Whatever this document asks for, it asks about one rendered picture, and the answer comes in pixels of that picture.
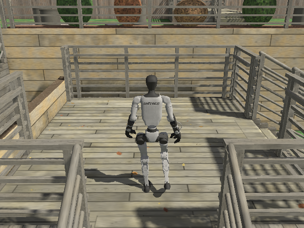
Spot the robot right forearm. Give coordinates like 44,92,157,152
170,115,180,134

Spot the left robot hand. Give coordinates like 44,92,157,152
125,129,136,138

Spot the robot left forearm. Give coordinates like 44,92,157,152
126,115,134,132

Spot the right robot hand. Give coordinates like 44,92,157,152
170,133,181,143

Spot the left robot upper arm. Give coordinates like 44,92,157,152
130,95,142,122

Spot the right robot upper arm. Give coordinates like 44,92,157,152
161,95,174,122

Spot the robot left foot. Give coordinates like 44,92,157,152
144,181,151,193

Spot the humanoid robot torso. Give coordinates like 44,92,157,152
141,95,163,143

